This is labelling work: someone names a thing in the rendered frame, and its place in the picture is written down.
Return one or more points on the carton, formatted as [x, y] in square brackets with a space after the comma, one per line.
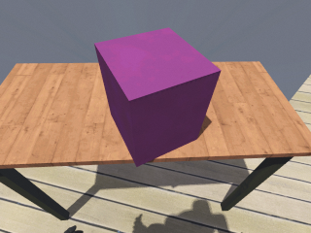
[158, 88]

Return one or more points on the table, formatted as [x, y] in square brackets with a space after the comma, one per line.
[57, 114]

